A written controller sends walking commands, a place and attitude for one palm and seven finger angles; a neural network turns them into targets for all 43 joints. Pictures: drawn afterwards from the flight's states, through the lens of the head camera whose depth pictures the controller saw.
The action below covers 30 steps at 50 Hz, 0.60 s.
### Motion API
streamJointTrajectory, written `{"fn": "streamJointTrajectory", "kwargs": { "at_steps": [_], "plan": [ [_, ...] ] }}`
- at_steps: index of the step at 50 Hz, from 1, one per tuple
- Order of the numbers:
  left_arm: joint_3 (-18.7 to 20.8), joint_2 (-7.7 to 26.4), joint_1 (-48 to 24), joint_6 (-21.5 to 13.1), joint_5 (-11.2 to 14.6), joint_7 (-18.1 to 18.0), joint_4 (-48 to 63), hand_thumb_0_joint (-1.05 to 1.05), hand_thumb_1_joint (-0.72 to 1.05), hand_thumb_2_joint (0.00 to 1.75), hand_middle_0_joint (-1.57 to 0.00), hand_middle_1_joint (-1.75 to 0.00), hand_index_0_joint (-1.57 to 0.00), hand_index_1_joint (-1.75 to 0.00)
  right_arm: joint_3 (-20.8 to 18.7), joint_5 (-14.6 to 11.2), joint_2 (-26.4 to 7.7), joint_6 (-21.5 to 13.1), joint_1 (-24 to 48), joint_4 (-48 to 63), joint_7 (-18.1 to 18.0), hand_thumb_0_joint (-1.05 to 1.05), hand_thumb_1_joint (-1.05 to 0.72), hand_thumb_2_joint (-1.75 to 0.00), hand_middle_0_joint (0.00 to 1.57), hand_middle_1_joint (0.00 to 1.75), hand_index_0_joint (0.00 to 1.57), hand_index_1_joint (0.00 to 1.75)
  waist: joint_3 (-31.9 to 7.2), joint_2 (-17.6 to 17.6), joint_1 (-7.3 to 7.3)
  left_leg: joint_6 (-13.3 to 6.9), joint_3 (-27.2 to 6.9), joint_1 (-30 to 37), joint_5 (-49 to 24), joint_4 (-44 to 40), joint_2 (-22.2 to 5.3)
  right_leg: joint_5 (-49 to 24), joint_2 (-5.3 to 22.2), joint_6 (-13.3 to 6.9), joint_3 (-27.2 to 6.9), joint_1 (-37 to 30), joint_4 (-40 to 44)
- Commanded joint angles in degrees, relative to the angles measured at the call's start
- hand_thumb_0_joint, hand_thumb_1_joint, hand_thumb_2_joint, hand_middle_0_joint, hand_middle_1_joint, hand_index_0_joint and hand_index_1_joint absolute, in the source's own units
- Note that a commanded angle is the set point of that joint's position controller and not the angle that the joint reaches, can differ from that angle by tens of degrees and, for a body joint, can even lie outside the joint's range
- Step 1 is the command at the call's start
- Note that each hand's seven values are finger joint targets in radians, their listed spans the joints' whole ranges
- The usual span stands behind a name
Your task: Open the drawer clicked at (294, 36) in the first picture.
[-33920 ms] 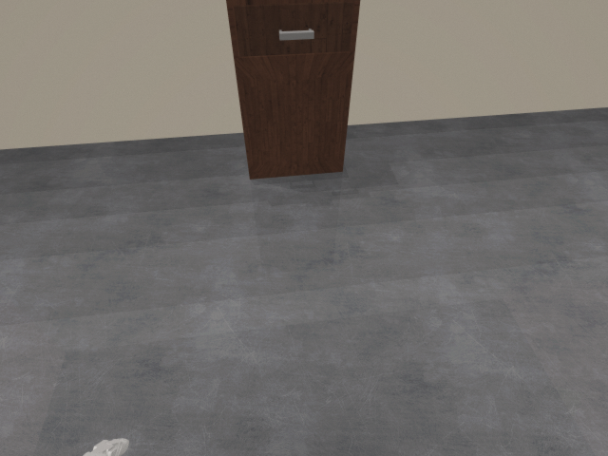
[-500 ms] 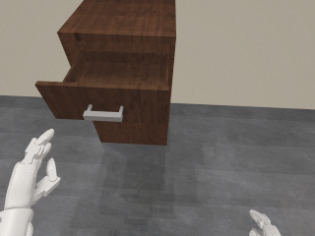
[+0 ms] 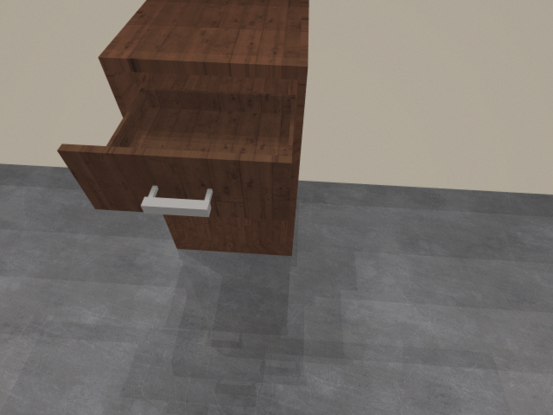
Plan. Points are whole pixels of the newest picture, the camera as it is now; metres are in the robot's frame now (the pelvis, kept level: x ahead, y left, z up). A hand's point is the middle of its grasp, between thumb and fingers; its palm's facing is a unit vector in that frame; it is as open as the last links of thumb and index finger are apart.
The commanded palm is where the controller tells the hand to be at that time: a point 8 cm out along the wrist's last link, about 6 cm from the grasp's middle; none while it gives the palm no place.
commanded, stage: let the arm hang, fingers relaxed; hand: left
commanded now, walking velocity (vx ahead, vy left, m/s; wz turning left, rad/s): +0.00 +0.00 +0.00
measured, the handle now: (179, 199) +0.51 +0.24 -0.05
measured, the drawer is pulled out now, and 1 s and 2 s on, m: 0.29 0.29 0.29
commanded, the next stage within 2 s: look to check the result in 0.52 s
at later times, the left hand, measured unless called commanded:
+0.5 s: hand out of the picture -0.01 +0.17 -0.18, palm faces +0.03 -0.98 -0.17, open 7.3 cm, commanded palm none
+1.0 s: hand out of the picture -0.01 +0.18 -0.18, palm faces +0.03 -0.98 -0.18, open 7.3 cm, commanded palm none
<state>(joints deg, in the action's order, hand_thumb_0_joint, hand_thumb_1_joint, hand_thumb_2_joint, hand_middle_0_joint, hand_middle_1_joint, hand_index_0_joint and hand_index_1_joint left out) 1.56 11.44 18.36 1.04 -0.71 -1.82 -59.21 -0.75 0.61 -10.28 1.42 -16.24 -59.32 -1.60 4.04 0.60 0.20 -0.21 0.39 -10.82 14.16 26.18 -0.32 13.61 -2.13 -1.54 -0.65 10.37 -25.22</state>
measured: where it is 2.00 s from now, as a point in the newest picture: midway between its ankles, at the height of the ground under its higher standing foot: outside the picture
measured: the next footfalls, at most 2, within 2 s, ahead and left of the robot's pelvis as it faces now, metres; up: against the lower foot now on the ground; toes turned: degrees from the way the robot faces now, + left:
none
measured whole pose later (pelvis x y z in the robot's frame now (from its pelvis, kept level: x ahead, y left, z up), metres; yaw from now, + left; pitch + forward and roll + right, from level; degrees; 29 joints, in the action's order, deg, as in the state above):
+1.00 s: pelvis +0.00 +0.02 +0.00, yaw -1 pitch -2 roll +0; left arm 1.1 7.2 16.9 -0.2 -0.9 -2.5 -64.9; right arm -0.7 0.4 -6.4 -0.1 -17.3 -64.4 -2.0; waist 3.6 -0.2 -0.2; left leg -1.6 2.0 -8.3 13.0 23.0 1.2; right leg 13.1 -0.6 0.0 -2.3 9.1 -24.0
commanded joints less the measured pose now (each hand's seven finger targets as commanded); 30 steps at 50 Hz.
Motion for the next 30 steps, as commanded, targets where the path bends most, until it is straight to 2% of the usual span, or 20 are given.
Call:
{"fn": "streamJointTrajectory", "kwargs": {
  "at_steps": [1,4,5,10,14,17,20,27,30],
  "plan": [
    [0.33,4.4,1.37,-1.27,0.1,-0.07,0.55,0.0,0.9,0.9,-0.2,-0.3,-0.2,-0.3,-0.28,0.14,-4.03,-1.45,-3.14,0.4,-0.5,0.0,-0.9,-0.9,0.2,0.3,0.2,0.3,-1.15,-0.49,-0.52,-1.85,-4.13,1.32,-6.82,-5.53,-4.67,-6.25,5.73,-1.29,-5.38,1.12,5.97],
    [0.22,4.22,1.99,-1.34,-0.02,-0.21,-1.04,0.0,0.9,0.9,-0.2,-0.3,-0.2,-0.3,-0.25,-0.05,-3.91,-1.49,-3.22,-0.9,-0.54,0.0,-0.9,-0.9,0.2,0.3,0.2,0.3,0.29,-1.35,-0.31,-1.8,-3.87,1.86,-6.74,-6.0,-4.57,-5.84,5.78,-1.23,-5.26,2.09,6.25],
    [0.12,4.0,2.08,-1.38,0.08,-0.24,-1.54,0.0,0.9,0.9,-0.2,-0.3,-0.2,-0.3,-0.11,0.11,-3.59,-1.52,-3.78,-1.49,-0.55,0.0,-0.9,-0.9,0.2,0.3,0.2,0.3,-0.47,-1.28,-0.41,-1.81,-3.75,1.99,-6.86,-6.05,-4.69,-6.21,5.89,-1.2,-5.16,1.29,6.29],
    [0.02,3.35,2.38,-1.41,0.04,-0.41,-2.9,0.0,0.9,0.9,-0.2,-0.3,-0.2,-0.3,-0.09,0.07,-2.62,-1.58,-4.42,-2.83,-0.57,0.0,-0.9,-0.9,0.2,0.3,0.2,0.3,0.65,-0.02,-0.46,-1.81,-3.71,1.51,-4.82,-6.92,-4.5,-4.12,5.93,-1.04,-5.14,1.85,6.68],
    [0.13,2.44,2.76,-1.45,-0.12,-0.55,-3.39,0.0,0.9,0.9,-0.2,-0.3,-0.2,-0.3,-0.21,0.02,-2.08,-1.63,-4.78,-3.41,-0.65,0.0,-0.9,-0.9,0.2,0.3,0.2,0.3,2.19,-0.57,-0.39,-1.77,-3.77,1.19,-4.06,-7.32,-4.4,-3.41,5.59,-1.02,-5.17,3.01,6.55],
    [0.17,1.97,2.71,-1.42,-0.04,-0.55,-3.66,0.0,0.9,0.9,-0.2,-0.3,-0.2,-0.3,-0.16,0.13,-1.5,-1.76,-5.33,-3.88,-0.71,0.0,-0.9,-0.9,0.2,0.3,0.2,0.3,2.41,1.12,-0.46,-1.77,-3.62,0.62,-3.51,-7.66,-4.38,-3.58,5.7,-1.02,-5.19,2.68,6.38],
    [0.25,1.66,2.79,-1.41,-0.09,-0.59,-3.91,0.0,0.9,0.9,-0.2,-0.3,-0.2,-0.3,-0.24,0.19,-1.15,-1.73,-5.97,-3.98,-0.76,0.0,-0.9,-0.9,0.2,0.3,0.2,0.3,2.89,0.34,-0.56,-1.82,-3.8,0.23,-2.24,-7.88,-4.45,-2.66,5.59,-0.98,-4.81,2.95,6.38],
    [0.3,1.06,3.11,-1.51,-0.04,-0.62,-4.17,0.0,0.9,0.9,-0.2,-0.3,-0.2,-0.3,-0.43,0.12,-0.84,-1.99,-6.57,-4.13,-0.89,0.0,-0.9,-0.9,0.2,0.3,0.2,0.3,1.21,-0.39,-0.6,-1.98,-3.93,1.3,-4.41,-7.66,-4.52,-4.84,5.62,-0.88,-4.78,2.13,5.57],
    [0.33,1.02,3.24,-1.46,-0.11,-0.69,-4.28,0.0,0.9,0.9,-0.2,-0.3,-0.2,-0.3,-0.47,0.07,-0.74,-1.99,-6.87,-4.2,-0.91,0.0,-0.9,-0.9,0.2,0.3,0.2,0.3,1.82,0.08,-0.62,-2.04,-4.06,1.15,-4.18,-7.82,-4.68,-4.35,5.71,-0.84,-4.6,2.37,5.63]
  ]
}}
